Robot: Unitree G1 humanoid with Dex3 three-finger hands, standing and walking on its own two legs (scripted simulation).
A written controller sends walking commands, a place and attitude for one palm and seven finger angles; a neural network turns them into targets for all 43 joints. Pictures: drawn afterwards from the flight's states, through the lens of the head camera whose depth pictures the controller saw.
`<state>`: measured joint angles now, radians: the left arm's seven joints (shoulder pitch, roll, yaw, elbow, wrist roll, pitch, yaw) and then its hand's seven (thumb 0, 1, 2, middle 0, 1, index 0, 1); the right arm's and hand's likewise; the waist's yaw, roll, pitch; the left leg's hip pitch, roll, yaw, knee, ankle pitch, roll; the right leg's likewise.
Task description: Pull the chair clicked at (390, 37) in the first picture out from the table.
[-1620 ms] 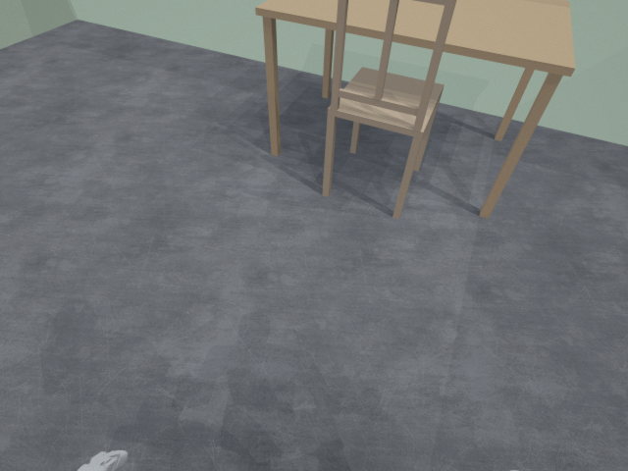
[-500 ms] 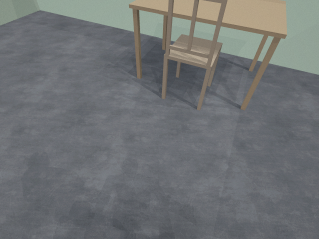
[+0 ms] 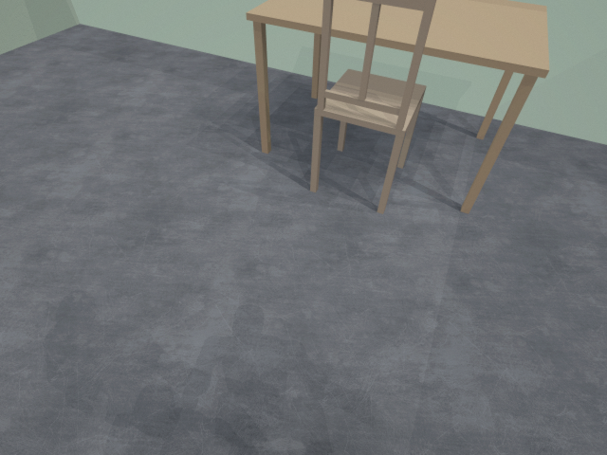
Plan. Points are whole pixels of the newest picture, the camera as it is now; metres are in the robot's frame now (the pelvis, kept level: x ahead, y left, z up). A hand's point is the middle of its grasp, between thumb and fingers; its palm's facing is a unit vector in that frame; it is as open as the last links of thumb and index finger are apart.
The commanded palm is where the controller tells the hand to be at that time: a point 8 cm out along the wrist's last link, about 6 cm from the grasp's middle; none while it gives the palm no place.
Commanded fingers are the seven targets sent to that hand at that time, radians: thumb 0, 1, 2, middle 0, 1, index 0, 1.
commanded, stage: walk to a spot facing it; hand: left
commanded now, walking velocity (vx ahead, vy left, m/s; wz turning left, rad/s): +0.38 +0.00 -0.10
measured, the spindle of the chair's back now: (368, 55) +1.41 -0.15 -0.06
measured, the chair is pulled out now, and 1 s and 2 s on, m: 0.00 0.00 0.00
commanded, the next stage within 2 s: turn to face it in 1.38 s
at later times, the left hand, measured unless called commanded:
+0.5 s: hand (205, 419) +0.21 +0.17 -0.19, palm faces -0.10 -0.98 -0.15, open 7.4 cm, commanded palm none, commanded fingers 0.00 0.90 0.90 -0.20 -0.30 -0.20 -0.30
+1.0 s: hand (239, 348) +0.34 +0.14 -0.19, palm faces +0.06 -0.98 -0.16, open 7.3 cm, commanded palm none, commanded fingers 0.00 0.90 0.90 -0.20 -0.30 -0.20 -0.30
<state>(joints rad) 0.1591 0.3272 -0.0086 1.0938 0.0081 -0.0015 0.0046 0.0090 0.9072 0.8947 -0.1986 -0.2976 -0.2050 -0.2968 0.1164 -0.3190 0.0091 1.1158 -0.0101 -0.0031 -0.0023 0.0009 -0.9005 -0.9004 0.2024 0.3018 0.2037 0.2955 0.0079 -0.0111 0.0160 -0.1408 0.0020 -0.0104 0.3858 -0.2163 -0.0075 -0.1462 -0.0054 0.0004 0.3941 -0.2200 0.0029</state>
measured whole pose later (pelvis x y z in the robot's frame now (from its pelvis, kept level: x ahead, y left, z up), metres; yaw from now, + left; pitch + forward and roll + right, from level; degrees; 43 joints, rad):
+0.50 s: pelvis +0.14 +0.00 -0.01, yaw -4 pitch +0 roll -1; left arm 0.18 0.19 0.04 1.03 0.01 0.00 -0.04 0.01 0.91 0.90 -0.19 -0.30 -0.20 -0.30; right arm 0.53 -0.11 0.00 1.21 -0.02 -0.07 -0.03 0.00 -0.90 -0.90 0.20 0.30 0.20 0.30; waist -0.05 -0.01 0.08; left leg 0.11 0.03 0.07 0.29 -0.40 -0.01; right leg -0.56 -0.07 -0.10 0.84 -0.28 -0.03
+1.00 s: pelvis +0.35 -0.04 -0.01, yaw -1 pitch -1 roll -2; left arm 0.35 0.19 0.04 1.09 0.02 -0.07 0.00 0.00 0.93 0.90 -0.20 -0.30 -0.20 -0.30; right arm 0.16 -0.16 -0.05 1.00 -0.02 -0.03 0.03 0.00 -0.91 -0.90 0.19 0.30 0.20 0.29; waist 0.02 -0.01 0.00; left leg -0.50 0.14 0.09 0.74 -0.21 -0.01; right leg -0.09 0.01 -0.20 0.40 -0.30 -0.04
